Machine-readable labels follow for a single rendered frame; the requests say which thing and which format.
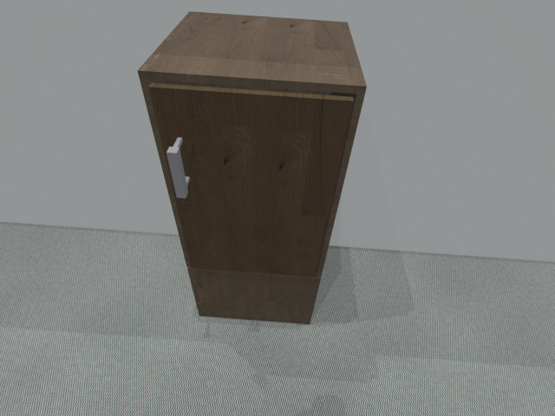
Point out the cupboard door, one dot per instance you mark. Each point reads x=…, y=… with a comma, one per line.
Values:
x=263, y=167

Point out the handle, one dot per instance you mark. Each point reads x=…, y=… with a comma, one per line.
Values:
x=180, y=181

